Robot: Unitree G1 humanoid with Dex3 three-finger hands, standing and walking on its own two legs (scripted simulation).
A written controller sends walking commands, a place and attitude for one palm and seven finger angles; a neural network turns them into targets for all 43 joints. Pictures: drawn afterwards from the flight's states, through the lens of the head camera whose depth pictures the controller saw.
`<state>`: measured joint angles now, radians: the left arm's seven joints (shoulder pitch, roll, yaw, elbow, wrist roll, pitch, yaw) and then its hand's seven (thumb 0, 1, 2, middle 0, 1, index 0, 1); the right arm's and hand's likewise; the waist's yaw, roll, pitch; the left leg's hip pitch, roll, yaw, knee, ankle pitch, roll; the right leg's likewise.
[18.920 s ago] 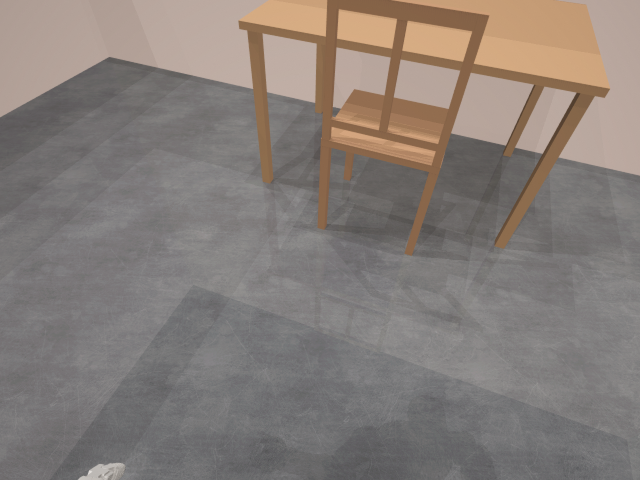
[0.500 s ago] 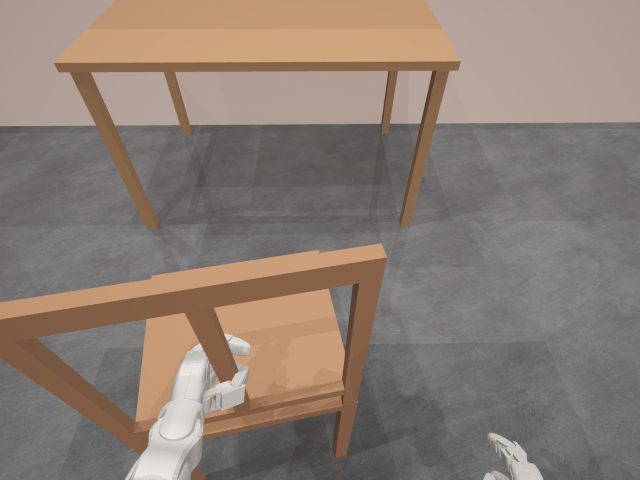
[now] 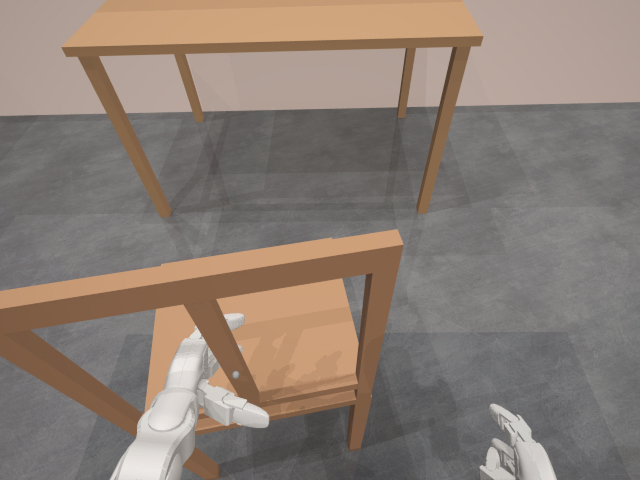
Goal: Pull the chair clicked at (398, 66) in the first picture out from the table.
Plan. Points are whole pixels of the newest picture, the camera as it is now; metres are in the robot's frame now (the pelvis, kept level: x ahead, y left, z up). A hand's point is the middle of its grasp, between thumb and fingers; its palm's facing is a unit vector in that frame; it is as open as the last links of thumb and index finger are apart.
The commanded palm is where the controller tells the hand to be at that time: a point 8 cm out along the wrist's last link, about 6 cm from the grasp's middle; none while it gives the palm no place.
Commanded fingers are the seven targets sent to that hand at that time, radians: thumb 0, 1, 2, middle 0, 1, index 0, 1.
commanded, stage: open the thumb and straighten the fingers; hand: left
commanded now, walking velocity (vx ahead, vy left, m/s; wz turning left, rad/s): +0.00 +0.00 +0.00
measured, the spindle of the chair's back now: (230, 359) +0.28 +0.14 -0.03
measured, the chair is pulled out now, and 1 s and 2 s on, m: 0.76 0.76 0.76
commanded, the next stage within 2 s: draw the fingers out of the gap in 0.18 s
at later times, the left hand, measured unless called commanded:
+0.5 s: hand (228, 405) +0.22 +0.13 -0.03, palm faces -0.02 -0.99 -0.15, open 17.5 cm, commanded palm +0.20 +0.18 -0.01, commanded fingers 0.00 -0.55 0.20 0.00 0.00 0.00 0.00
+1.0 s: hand (222, 469) +0.15 +0.12 -0.03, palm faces +0.01 -0.99 -0.15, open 17.5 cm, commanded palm +0.12 +0.17 -0.01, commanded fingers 0.00 -0.55 0.20 0.00 0.00 0.00 0.00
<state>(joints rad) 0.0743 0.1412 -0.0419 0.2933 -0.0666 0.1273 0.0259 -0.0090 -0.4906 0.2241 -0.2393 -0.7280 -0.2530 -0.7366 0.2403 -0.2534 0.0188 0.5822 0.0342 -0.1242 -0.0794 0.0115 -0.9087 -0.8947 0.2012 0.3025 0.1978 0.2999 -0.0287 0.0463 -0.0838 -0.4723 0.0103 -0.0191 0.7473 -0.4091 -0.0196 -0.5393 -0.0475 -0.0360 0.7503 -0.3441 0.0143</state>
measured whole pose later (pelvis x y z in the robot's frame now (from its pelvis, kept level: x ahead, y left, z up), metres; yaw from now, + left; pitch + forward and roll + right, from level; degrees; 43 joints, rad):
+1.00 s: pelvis +0.00 +0.00 -0.02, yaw +2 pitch +9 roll -1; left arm 0.63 0.16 -0.14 -0.25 -0.01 0.20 0.05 -0.02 -0.54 0.20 0.00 0.00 0.00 0.00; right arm 0.26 -0.22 0.02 0.46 0.03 -0.14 -0.12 0.01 -0.91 -0.89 0.20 0.30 0.20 0.30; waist -0.01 0.05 -0.14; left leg -0.57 0.01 -0.06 0.91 -0.49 -0.03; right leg -0.62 -0.05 -0.07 0.90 -0.43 0.01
